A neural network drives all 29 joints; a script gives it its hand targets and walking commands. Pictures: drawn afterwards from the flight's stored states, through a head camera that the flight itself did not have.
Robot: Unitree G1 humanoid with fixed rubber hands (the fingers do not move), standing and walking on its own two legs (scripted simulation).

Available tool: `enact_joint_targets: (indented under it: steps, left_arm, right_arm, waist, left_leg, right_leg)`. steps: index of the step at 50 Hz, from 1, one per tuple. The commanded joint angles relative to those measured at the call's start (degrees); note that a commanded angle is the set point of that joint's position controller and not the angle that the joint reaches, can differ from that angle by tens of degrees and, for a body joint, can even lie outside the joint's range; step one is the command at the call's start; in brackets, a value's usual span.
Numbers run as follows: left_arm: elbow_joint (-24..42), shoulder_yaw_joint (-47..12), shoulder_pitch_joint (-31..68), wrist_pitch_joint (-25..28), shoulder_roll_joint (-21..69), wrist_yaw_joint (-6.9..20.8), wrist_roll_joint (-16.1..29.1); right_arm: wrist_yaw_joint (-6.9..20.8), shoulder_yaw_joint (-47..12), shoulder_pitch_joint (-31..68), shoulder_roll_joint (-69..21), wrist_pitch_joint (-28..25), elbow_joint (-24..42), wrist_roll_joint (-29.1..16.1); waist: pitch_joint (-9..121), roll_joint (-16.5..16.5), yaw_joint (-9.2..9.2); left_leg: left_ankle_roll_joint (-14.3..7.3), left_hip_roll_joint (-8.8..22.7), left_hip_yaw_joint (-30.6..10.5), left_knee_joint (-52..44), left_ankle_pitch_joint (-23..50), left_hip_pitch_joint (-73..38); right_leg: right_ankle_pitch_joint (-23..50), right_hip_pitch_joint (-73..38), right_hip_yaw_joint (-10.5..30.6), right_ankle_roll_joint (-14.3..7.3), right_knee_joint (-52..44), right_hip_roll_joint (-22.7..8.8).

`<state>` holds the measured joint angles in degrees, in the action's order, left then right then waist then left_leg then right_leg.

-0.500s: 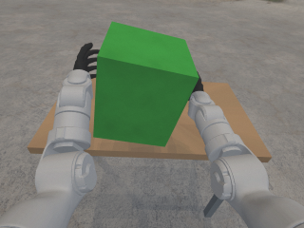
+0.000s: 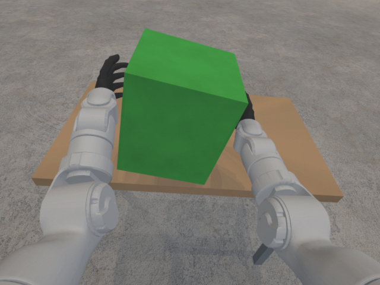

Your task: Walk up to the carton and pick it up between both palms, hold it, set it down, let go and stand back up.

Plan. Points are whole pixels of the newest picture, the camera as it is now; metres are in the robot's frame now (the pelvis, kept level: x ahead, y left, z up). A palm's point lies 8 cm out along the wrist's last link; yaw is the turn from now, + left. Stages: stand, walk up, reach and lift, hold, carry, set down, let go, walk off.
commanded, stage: set down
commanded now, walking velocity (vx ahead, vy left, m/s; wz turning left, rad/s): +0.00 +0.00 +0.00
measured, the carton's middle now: (176, 111) +0.44 +0.03 +0.15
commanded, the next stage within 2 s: none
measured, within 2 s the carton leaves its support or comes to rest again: neither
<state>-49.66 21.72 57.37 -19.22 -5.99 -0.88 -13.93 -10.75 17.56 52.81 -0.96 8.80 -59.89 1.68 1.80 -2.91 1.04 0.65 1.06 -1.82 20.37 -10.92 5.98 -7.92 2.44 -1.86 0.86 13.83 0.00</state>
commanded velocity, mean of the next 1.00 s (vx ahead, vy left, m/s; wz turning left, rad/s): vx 0.00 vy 0.00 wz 0.00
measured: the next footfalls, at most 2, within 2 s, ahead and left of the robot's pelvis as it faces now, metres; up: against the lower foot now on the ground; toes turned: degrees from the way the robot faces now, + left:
none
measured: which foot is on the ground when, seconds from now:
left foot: down 0.00-1.00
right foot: down 0.00-1.00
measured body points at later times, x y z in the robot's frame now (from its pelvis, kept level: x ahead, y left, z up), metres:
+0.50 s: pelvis +0.01 +0.00 +0.00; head +0.00 +0.03 +0.45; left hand +0.45 +0.18 +0.17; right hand +0.43 -0.12 +0.13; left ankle +0.00 +0.12 -0.75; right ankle +0.00 -0.13 -0.75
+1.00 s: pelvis +0.01 +0.00 +0.00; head +0.01 +0.03 +0.45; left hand +0.45 +0.18 +0.14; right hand +0.43 -0.12 +0.11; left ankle +0.00 +0.12 -0.75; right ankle +0.00 -0.13 -0.75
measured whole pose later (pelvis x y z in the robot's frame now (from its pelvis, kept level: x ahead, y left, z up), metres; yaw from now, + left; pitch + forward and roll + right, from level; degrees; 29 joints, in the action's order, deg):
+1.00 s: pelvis +0.01 +0.00 +0.00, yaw -1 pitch +1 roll -1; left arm -55.4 28.1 54.8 -8.9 -3.1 1.0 -17.3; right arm -7.9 31.5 47.4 -6.6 2.6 -54.6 16.9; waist 1.4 -2.6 -1.9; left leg 0.5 1.1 -0.5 20.0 -10.9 10.0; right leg -8.0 7.4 -0.7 1.1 14.5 0.0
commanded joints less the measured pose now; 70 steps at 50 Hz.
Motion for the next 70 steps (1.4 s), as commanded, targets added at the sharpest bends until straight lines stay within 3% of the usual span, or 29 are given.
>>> enact_joint_targets:
  steps: [1,3,4,5,7,9,11,15,20,21,23,26,31,35,38,44,45,46,48,50,51,58,64,65,68,70]
  left_arm:
    - [2.91,-14.52,35.64,2.25,34.95,8.58,4.35]
    - [2.76,-14.59,36.29,2.83,34.51,8.56,4.85]
    - [2.30,-14.43,34.93,2.95,34.86,8.41,4.99]
    - [1.56,-13.21,35.00,3.15,34.03,8.42,4.16]
    - [0.04,-12.75,33.15,3.35,34.52,8.95,3.61]
    - [0.49,-12.80,33.98,3.73,34.08,8.97,3.57]
    - [1.53,-14.25,34.65,4.88,34.88,8.09,4.46]
    - [1.55,-13.97,34.27,5.75,35.09,7.62,3.96]
    - [0.56,-12.53,34.18,6.66,33.56,8.35,3.20]
    - [-0.20,-11.65,34.05,6.71,33.46,8.39,2.91]
    - [-0.17,-11.83,33.11,6.90,33.10,8.45,2.41]
    - [-1.72,-11.10,31.16,7.22,33.53,9.04,2.33]
    - [-0.83,-10.65,32.96,8.40,32.34,8.87,1.88]
    - [-1.96,-10.00,32.96,9.36,32.48,8.44,1.05]
    - [-1.81,-8.89,33.04,9.64,31.94,8.40,0.24]
    - [-2.36,-6.64,32.69,11.13,30.64,8.56,-1.25]
    - [-2.76,-7.38,33.09,11.44,30.13,8.73,-1.31]
    - [-2.82,-6.25,32.88,11.60,30.24,8.74,-1.16]
    - [-3.27,-5.61,32.95,11.84,29.57,9.04,-1.86]
    - [-3.07,-5.56,32.19,11.85,30.45,9.26,-2.22]
    - [-3.37,-4.59,32.84,12.16,30.72,9.39,-2.65]
    - [-4.61,-3.79,31.40,12.93,30.70,9.98,-3.41]
    - [-2.69,-4.70,31.90,14.54,30.82,9.49,-3.57]
    - [-2.46,-4.20,30.83,14.73,31.81,9.62,-4.07]
    - [-3.05,-4.53,30.43,14.74,31.55,9.74,-4.37]
    - [-3.57,-3.11,29.07,14.52,31.44,10.02,-5.21]
  right_arm:
    - [7.97,-11.74,54.57,-27.98,-7.65,21.72,-0.38]
    - [7.87,-11.74,54.94,-27.60,-8.24,21.32,-1.03]
    - [7.96,-12.11,53.07,-27.85,-8.18,21.83,-0.91]
    - [7.98,-12.18,54.83,-27.96,-8.28,21.65,-0.49]
    - [8.00,-11.62,52.67,-28.22,-8.30,21.81,0.45]
    - [8.25,-9.94,52.52,-27.09,-8.88,21.54,1.51]
    - [8.68,-9.88,52.46,-27.61,-9.82,21.83,2.11]
    - [9.28,-11.00,51.87,-28.83,-10.04,21.51,2.87]
    - [9.72,-9.11,50.93,-29.88,-10.36,20.72,4.32]
    - [9.73,-8.11,50.31,-29.76,-10.36,19.90,5.03]
    - [9.73,-8.03,48.80,-29.04,-10.29,19.76,5.34]
    - [9.70,-7.44,48.10,-29.21,-10.91,20.37,6.71]
    - [10.35,-4.26,46.80,-28.08,-11.53,18.12,9.54]
    - [11.20,-4.21,46.25,-29.75,-12.16,17.58,10.29]
    - [11.52,-2.00,46.14,-28.69,-12.29,17.11,11.90]
    - [12.09,-1.14,43.25,-30.03,-12.92,16.43,13.80]
    - [12.11,-1.28,44.01,-30.13,-13.36,16.99,14.12]
    - [12.22,-1.42,43.61,-29.91,-13.35,16.46,14.43]
    - [12.27,-1.69,43.05,-30.33,-13.42,17.09,14.84]
    - [12.42,-0.75,42.16,-31.05,-13.52,17.20,15.65]
    - [12.64,-0.91,42.79,-31.54,-13.65,16.61,16.09]
    - [13.35,1.13,39.90,-31.97,-14.08,15.53,18.64]
    - [13.73,1.19,38.46,-32.95,-15.77,15.40,20.11]
    - [13.87,1.12,37.44,-33.09,-15.86,15.18,20.03]
    - [14.13,1.36,36.88,-32.82,-16.06,15.23,20.27]
    - [14.30,1.35,35.33,-32.73,-15.65,14.49,20.76]
  waist:
    - [29.58,5.12,0.27]
    - [30.57,5.92,-0.44]
    - [31.19,5.33,0.55]
    - [31.77,5.40,-0.52]
    - [29.99,4.31,-0.48]
    - [29.76,5.61,-0.18]
    - [33.24,6.92,0.53]
    - [32.68,6.06,-1.48]
    - [33.22,6.77,-1.45]
    - [33.34,5.75,-2.16]
    - [31.94,5.78,-1.04]
    - [32.64,5.17,-1.06]
    - [31.95,6.47,-0.22]
    - [33.75,6.82,-1.67]
    - [32.53,6.35,-1.65]
    - [33.15,5.47,-2.66]
    - [33.36,6.45,-2.14]
    - [33.66,5.30,-3.19]
    - [33.09,4.75,-3.33]
    - [33.11,5.17,-2.43]
    - [33.24,5.40,-3.27]
    - [31.07,4.52,-3.03]
    - [33.60,6.36,-2.51]
    - [33.18,6.16,-3.44]
    - [31.55,5.98,-3.08]
    - [29.35,5.52,-3.91]
  left_leg:
    - [3.64,-3.14,4.67,1.16,25.30,-8.74]
    - [3.63,-3.06,4.75,0.93,26.42,-8.52]
    - [3.70,-2.93,4.72,1.31,27.55,-8.86]
    - [3.55,-2.83,4.67,1.62,27.91,-9.03]
    - [3.56,-2.98,5.20,1.00,26.25,-7.43]
    - [3.78,-2.64,5.01,0.31,24.60,-7.54]
    - [4.24,-2.36,5.02,1.41,27.63,-10.41]
    - [4.71,-2.33,5.17,2.35,30.89,-11.35]
    - [4.21,-2.71,5.89,1.93,28.59,-6.88]
    - [4.22,-2.60,5.76,1.49,28.52,-6.63]
    - [4.65,-2.63,6.00,1.62,28.88,-7.50]
    - [4.49,-2.61,6.33,2.10,30.10,-7.60]
    - [5.19,-2.22,6.38,1.77,30.25,-7.96]
    - [5.17,-1.94,6.74,2.45,31.59,-9.13]
    - [5.04,-1.81,6.97,1.52,29.71,-7.12]
    - [4.36,-2.19,7.89,0.82,27.48,-4.04]
    - [4.49,-2.32,7.96,0.74,28.02,-4.19]
    - [4.21,-2.16,7.73,0.44,27.52,-4.00]
    - [3.94,-2.18,8.47,0.29,26.38,-2.30]
    - [4.01,-2.41,8.47,-0.32,25.43,-2.45]
    - [3.59,-2.55,8.62,-0.20,24.31,-1.52]
    - [3.66,-1.78,9.01,-0.02,25.84,-2.63]
    - [3.79,-1.65,9.03,0.73,28.29,-5.02]
    - [4.01,-1.46,9.30,0.50,28.35,-4.79]
    - [4.25,-1.29,9.43,0.67,29.66,-5.30]
    - [3.53,-1.35,9.33,0.34,28.31,-3.57]
  right_leg:
    - [16.59,-9.96,-3.35,1.43,2.19,2.77]
    - [17.44,-10.33,-3.15,1.36,2.12,2.60]
    - [19.84,-10.60,-2.93,1.39,2.59,2.52]
    - [19.21,-10.50,-3.05,1.53,2.66,2.56]
    - [19.63,-11.36,-2.84,1.60,2.42,2.43]
    - [16.16,-9.92,-3.45,1.40,1.64,2.34]
    - [16.07,-8.40,-3.70,0.91,1.92,2.67]
    - [17.20,-7.20,-3.82,1.16,2.17,3.10]
    - [20.30,-11.00,-3.12,1.47,3.16,2.29]
    - [20.86,-11.64,-3.23,1.64,3.27,2.53]
    - [20.96,-11.15,-3.43,1.86,3.13,2.52]
    - [23.93,-11.66,-3.71,1.97,3.32,2.35]
    - [19.58,-9.35,-4.23,1.81,2.66,2.65]
    - [19.27,-7.57,-4.24,1.42,2.68,2.66]
    - [16.54,-7.66,-4.42,1.33,2.46,2.95]
    - [20.16,-11.17,-3.55,1.71,3.70,2.36]
    - [19.34,-10.69,-4.03,1.93,3.65,2.45]
    - [19.51,-11.16,-3.73,1.98,3.71,2.14]
    - [20.15,-12.46,-3.88,2.26,4.11,1.82]
    - [19.55,-12.61,-3.73,2.17,3.80,1.80]
    - [17.44,-11.38,-3.38,1.80,3.71,1.68]
    - [16.13,-9.42,-4.39,1.88,3.39,2.10]
    - [15.41,-6.88,-4.33,1.57,3.12,2.07]
    - [15.24,-7.33,-4.45,1.49,3.29,1.96]
    - [15.29,-6.94,-4.47,1.67,3.43,2.24]
    - [15.74,-7.87,-3.86,1.68,3.53,1.96]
